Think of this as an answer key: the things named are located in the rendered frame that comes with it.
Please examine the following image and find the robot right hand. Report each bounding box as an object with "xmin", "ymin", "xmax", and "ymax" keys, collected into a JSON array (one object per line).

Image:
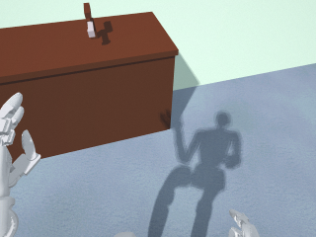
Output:
[{"xmin": 228, "ymin": 208, "xmax": 260, "ymax": 237}]

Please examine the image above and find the left robot forearm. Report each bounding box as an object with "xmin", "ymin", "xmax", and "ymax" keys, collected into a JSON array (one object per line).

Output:
[{"xmin": 0, "ymin": 196, "xmax": 19, "ymax": 237}]

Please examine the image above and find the tap lever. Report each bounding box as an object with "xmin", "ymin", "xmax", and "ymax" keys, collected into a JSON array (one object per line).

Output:
[{"xmin": 87, "ymin": 21, "xmax": 96, "ymax": 38}]

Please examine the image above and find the robot left hand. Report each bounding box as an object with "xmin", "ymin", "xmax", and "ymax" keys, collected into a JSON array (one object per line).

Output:
[{"xmin": 0, "ymin": 92, "xmax": 41, "ymax": 198}]

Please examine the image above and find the counter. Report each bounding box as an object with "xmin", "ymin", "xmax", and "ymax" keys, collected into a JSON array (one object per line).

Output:
[{"xmin": 0, "ymin": 2, "xmax": 179, "ymax": 164}]

